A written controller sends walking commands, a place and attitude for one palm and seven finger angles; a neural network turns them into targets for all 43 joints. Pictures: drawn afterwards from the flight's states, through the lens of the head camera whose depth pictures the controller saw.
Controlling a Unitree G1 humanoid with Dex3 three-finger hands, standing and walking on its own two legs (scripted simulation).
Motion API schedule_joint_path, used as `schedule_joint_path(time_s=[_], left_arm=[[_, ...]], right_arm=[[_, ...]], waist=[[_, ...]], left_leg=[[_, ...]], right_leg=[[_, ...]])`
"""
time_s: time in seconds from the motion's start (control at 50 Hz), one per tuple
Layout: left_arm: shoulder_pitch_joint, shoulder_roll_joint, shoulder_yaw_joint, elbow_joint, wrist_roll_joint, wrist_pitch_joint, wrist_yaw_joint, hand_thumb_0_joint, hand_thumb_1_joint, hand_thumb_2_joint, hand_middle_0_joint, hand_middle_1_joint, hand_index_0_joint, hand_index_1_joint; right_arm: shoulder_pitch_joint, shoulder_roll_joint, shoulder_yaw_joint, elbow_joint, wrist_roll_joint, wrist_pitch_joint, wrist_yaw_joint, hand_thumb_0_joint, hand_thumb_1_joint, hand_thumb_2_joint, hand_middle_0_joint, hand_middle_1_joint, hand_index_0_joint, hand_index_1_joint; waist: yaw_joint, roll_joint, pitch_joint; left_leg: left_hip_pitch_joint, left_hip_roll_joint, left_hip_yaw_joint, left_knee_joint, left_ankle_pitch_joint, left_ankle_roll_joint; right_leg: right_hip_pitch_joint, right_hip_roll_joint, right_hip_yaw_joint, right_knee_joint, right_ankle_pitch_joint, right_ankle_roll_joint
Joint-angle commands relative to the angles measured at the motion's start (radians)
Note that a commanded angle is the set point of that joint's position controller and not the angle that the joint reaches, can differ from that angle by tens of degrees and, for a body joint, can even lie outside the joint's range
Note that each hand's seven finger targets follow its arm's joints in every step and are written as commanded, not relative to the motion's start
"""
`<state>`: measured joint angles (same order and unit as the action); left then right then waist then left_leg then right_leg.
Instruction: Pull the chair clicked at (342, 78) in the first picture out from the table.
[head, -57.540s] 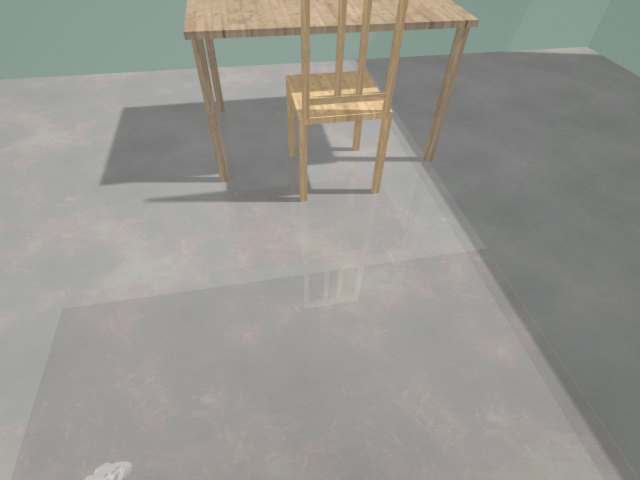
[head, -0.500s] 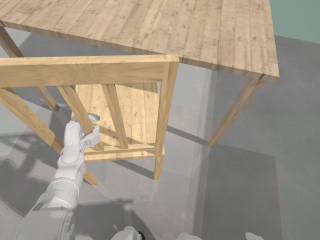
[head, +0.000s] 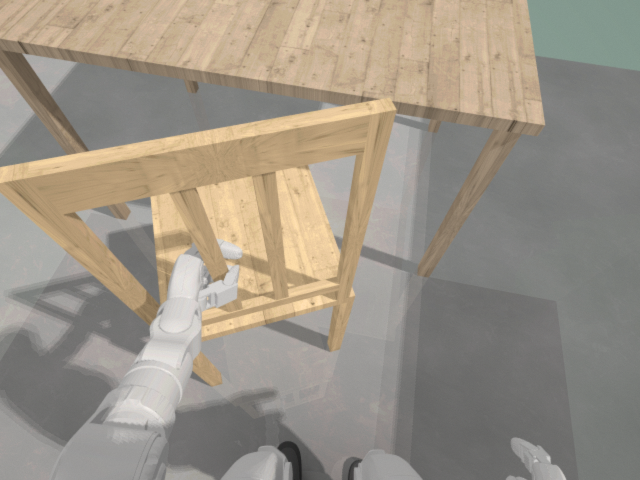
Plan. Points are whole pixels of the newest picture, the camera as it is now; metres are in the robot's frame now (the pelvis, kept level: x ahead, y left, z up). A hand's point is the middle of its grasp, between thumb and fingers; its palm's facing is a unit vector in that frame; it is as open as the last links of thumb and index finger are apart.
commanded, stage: step backward, pulling the chair out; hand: left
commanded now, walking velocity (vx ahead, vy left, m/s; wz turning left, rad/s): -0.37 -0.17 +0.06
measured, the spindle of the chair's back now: (215, 262) +0.40 +0.15 -0.05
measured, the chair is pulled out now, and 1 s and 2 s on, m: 0.21 0.37 0.55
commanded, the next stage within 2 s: stop walking, hand still on the chair in 1.56 s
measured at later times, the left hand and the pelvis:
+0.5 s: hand (248, 367) +0.26 +0.09 -0.06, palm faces +0.10 -0.97 -0.21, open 5.3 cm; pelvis -0.09 -0.06 +0.01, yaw -3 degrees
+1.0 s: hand (244, 410) +0.20 +0.09 -0.06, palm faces -0.08 -0.97 -0.24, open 5.4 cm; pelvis -0.17 -0.02 +0.00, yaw +1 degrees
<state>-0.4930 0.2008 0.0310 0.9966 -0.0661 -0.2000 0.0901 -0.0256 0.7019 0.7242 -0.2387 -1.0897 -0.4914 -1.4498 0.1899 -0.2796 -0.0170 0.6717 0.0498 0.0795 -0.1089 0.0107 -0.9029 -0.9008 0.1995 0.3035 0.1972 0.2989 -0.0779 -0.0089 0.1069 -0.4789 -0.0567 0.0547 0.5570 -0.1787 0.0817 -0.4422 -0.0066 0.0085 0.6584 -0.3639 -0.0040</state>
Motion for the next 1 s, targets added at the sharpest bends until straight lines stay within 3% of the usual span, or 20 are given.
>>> schedule_joint_path(time_s=[0.0, 0.1, 0.26, 0.32, 0.34, 0.36, 0.38, 0.44, 0.52, 0.6, 0.64, 0.68, 0.7, 0.76, 0.8, 0.84, 0.88, 0.92, 0.96, 0.98], left_arm=[[-0.274, 0.142, 0.009, -0.222, 0.031, -0.077, 0.017, 0.000, 0.900, 0.900, -0.500, -1.450, -0.500, -1.450], [-0.263, 0.127, 0.017, -0.194, 0.041, -0.094, 0.027, 0.000, 0.900, 0.900, -0.500, -1.450, -0.500, -1.450], [-0.176, 0.172, 0.069, -0.190, 0.053, -0.095, 0.025, 0.000, 0.900, 0.900, -0.500, -1.450, -0.500, -1.450], [-0.155, 0.195, 0.083, -0.212, 0.044, -0.100, 0.005, 0.000, 0.900, 0.900, -0.500, -1.450, -0.500, -1.450], [-0.109, 0.255, 0.124, -0.200, 0.048, -0.098, 0.001, 0.000, 0.900, 0.900, -0.500, -1.450, -0.500, -1.450], [-0.127, 0.267, 0.114, -0.188, 0.045, -0.086, 0.002, 0.000, 0.900, 0.900, -0.500, -1.450, -0.500, -1.450], [-0.174, 0.278, 0.130, -0.179, 0.035, -0.072, 0.008, 0.000, 0.900, 0.900, -0.500, -1.450, -0.500, -1.450], [-0.277, 0.229, 0.095, -0.225, 0.061, -0.062, 0.012, 0.000, 0.900, 0.900, -0.500, -1.450, -0.500, -1.450], [-0.236, 0.254, 0.128, -0.135, 0.058, -0.044, 0.038, 0.000, 0.900, 0.900, -0.500, -1.450, -0.500, -1.450], [-0.273, 0.185, 0.046, -0.149, 0.039, -0.021, 0.030, 0.000, 0.900, 0.900, -0.500, -1.450, -0.500, -1.450], [-0.322, 0.140, -0.001, -0.168, 0.040, -0.023, 0.020, 0.000, 0.900, 0.900, -0.500, -1.450, -0.500, -1.450], [-0.321, 0.043, -0.051, -0.137, 0.046, -0.034, 0.004, 0.000, 0.900, 0.900, -0.500, -1.450, -0.500, -1.450], [-0.325, 0.034, -0.056, -0.164, 0.055, -0.045, 0.000, 0.000, 0.900, 0.900, -0.500, -1.450, -0.500, -1.450], [-0.273, 0.073, -0.023, -0.187, 0.071, -0.049, -0.004, 0.000, 0.900, 0.900, -0.500, -1.450, -0.500, -1.450], [-0.245, 0.094, -0.004, -0.214, 0.068, -0.059, -0.002, 0.000, 0.900, 0.900, -0.500, -1.450, -0.500, -1.450], [-0.190, 0.156, 0.039, -0.188, 0.064, -0.065, 0.003, 0.000, 0.900, 0.900, -0.500, -1.450, -0.500, -1.450], [-0.175, 0.149, 0.032, -0.187, 0.063, -0.043, 0.001, 0.000, 0.900, 0.900, -0.500, -1.450, -0.500, -1.450], [-0.198, 0.141, 0.019, -0.233, 0.066, -0.042, 0.005, 0.000, 0.900, 0.900, -0.500, -1.450, -0.500, -1.450], [-0.203, 0.126, 0.004, -0.273, 0.067, -0.036, 0.011, 0.000, 0.900, 0.900, -0.500, -1.450, -0.500, -1.450], [-0.220, 0.090, -0.013, -0.280, 0.062, -0.038, 0.004, 0.000, 0.900, 0.900, -0.500, -1.450, -0.500, -1.450]], right_arm=[[0.061, -0.118, -0.034, -0.069, -0.037, -0.058, 0.012, 0.000, -0.900, -0.900, 0.200, 0.300, 0.200, 0.300], [0.071, -0.116, -0.030, -0.043, -0.047, -0.108, 0.013, 0.000, -0.900, -0.900, 0.200, 0.300, 0.200, 0.300], [0.082, -0.121, -0.029, -0.016, -0.047, -0.152, 0.027, 0.000, -0.900, -0.900, 0.200, 0.300, 0.200, 0.300], [0.062, -0.119, -0.036, -0.017, -0.038, -0.156, 0.030, 0.000, -0.900, -0.900, 0.200, 0.300, 0.200, 0.300], [0.060, -0.121, -0.043, -0.017, -0.036, -0.153, 0.027, 0.000, -0.900, -0.900, 0.200, 0.300, 0.200, 0.300], [0.044, -0.106, -0.045, -0.033, -0.007, -0.152, 0.021, 0.000, -0.900, -0.900, 0.200, 0.300, 0.200, 0.300], [0.014, -0.135, -0.052, -0.037, 0.004, -0.147, 0.021, 0.000, -0.900, -0.900, 0.200, 0.300, 0.200, 0.300], [-0.052, -0.097, -0.016, -0.017, -0.027, -0.149, 0.015, 0.000, -0.900, -0.900, 0.200, 0.300, 0.200, 0.300], [0.004, -0.113, -0.018, 0.031, -0.011, -0.136, -0.005, 0.000, -0.900, -0.900, 0.200, 0.300, 0.200, 0.300], [0.054, -0.135, -0.031, 0.043, -0.003, -0.120, -0.033, 0.000, -0.900, -0.900, 0.200, 0.300, 0.200, 0.300], [0.086, -0.157, -0.049, 0.031, -0.001, -0.109, -0.028, 0.000, -0.900, -0.900, 0.200, 0.300, 0.200, 0.300], [0.131, -0.151, -0.056, 0.038, -0.010, -0.101, 0.009, 0.000, -0.900, -0.900, 0.200, 0.300, 0.200, 0.300], [0.117, -0.133, -0.055, 0.017, -0.021, -0.098, 0.015, 0.000, -0.900, -0.900, 0.200, 0.300, 0.200, 0.300], [0.083, -0.124, -0.058, -0.023, -0.032, -0.082, 0.029, 0.000, -0.900, -0.900, 0.200, 0.300, 0.200, 0.300], [0.069, -0.119, -0.057, -0.054, -0.022, -0.075, 0.026, 0.000, -0.900, -0.900, 0.200, 0.300, 0.200, 0.300], [0.055, -0.118, -0.055, -0.072, -0.012, -0.071, 0.002, 0.000, -0.900, -0.900, 0.200, 0.300, 0.200, 0.300], [0.002, -0.099, -0.031, -0.083, -0.014, -0.074, -0.010, 0.000, -0.900, -0.900, 0.200, 0.300, 0.200, 0.300], [-0.001, -0.098, -0.014, -0.070, -0.031, -0.078, -0.021, 0.000, -0.900, -0.900, 0.200, 0.300, 0.200, 0.300], [0.011, -0.139, -0.024, -0.073, -0.042, -0.072, -0.026, 0.000, -0.900, -0.900, 0.200, 0.300, 0.200, 0.300], [0.023, -0.127, -0.028, -0.077, -0.044, -0.066, -0.010, 0.000, -0.900, -0.900, 0.200, 0.300, 0.200, 0.300]], waist=[[0.034, 0.262, -0.462], [0.023, 0.155, -0.457], [0.034, 0.303, -0.498], [0.053, 0.249, -0.490], [0.057, 0.152, -0.461], [0.048, -0.105, -0.415], [0.060, -0.275, -0.349], [0.063, -0.011, -0.345], [0.068, -0.100, -0.372], [0.046, -0.129, -0.409], [0.034, -0.029, -0.434], [0.032, 0.091, -0.484], [0.024, 0.167, -0.483], [0.031, 0.198, -0.488], [0.029, 0.095, -0.505], [0.035, -0.102, -0.506], [0.058, -0.106, -0.476], [0.042, -0.078, -0.458], [0.028, 0.089, -0.460], [0.031, 0.122, -0.476]], left_leg=[[0.496, 0.366, -0.400, -0.180, 0.457, 0.034], [0.523, 0.363, -0.326, -0.147, 0.504, 0.069], [0.542, 0.297, -0.280, -0.093, 0.384, 0.052], [0.428, 0.215, -0.202, -0.011, 0.211, -0.014], [0.356, 0.154, -0.160, 0.063, 0.066, -0.056], [0.231, 0.063, -0.073, 0.214, -0.174, -0.111], [0.105, 0.035, -0.103, 0.406, -0.276, -0.125], [-0.078, 0.062, -0.188, 0.431, -0.323, -0.112], [-0.085, 0.063, -0.138, 0.205, -0.273, -0.125], [0.143, 0.093, -0.072, -0.138, 0.109, -0.110], [0.448, 0.185, -0.100, -0.086, 0.757, -0.057], [0.674, 0.248, -0.158, 0.008, 0.977, -0.010], [0.704, 0.256, -0.169, 0.042, 1.035, -0.001], [0.609, 0.250, -0.154, 0.078, 0.975, -0.034], [0.432, 0.211, -0.098, 0.109, 0.770, -0.080], [0.139, 0.126, -0.059, 0.182, 0.137, -0.130], [0.047, 0.104, -0.112, 0.160, -0.253, -0.126], [0.120, 0.128, -0.112, -0.027, -0.102, -0.119], [0.334, 0.242, -0.224, -0.117, 0.630, -0.047], [0.411, 0.294, -0.275, -0.068, 0.827, 0.000]], right_leg=[[-0.073, -0.023, 0.049, 0.231, -0.182, -0.020], [-0.019, -0.005, 0.023, 0.175, -0.165, -0.006], [0.066, 0.016, -0.021, -0.046, -0.114, -0.006], [0.227, -0.012, -0.031, -0.346, 0.126, -0.023], [0.267, -0.082, 0.021, -0.406, 0.211, -0.053], [0.247, -0.249, 0.156, -0.391, 0.308, -0.113], [0.198, -0.375, 0.266, -0.344, 0.497, -0.173], [0.431, -0.396, 0.204, -0.184, 0.957, -0.169], [0.613, -0.346, 0.155, -0.120, 1.171, -0.106], [0.544, -0.267, 0.053, -0.038, 1.104, -0.032], [0.283, -0.141, -0.027, -0.001, 0.782, 0.037], [0.079, -0.063, -0.026, -0.040, 0.295, 0.023], [0.047, -0.051, -0.034, -0.062, 0.227, 0.018], [0.140, -0.047, -0.040, -0.129, 0.332, 0.002], [0.329, -0.094, -0.018, -0.171, 0.705, -0.022], [0.543, -0.246, 0.090, -0.146, 1.091, -0.104], [0.513, -0.342, 0.124, -0.162, 1.037, -0.141], [0.428, -0.277, 0.046, -0.125, 0.806, -0.087], [0.243, -0.080, -0.056, 0.009, 0.528, 0.023], [0.159, -0.027, -0.038, 0.062, 0.254, 0.026]])
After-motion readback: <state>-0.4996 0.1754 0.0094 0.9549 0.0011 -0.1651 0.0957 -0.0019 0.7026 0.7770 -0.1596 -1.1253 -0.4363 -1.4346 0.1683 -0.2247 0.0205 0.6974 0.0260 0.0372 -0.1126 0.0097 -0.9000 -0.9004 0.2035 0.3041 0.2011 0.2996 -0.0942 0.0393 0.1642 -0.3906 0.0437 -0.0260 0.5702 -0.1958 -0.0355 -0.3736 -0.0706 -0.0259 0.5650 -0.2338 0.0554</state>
